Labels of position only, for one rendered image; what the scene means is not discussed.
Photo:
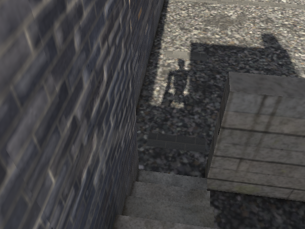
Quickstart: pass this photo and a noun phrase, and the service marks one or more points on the stairs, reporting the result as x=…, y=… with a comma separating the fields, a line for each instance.
x=167, y=201

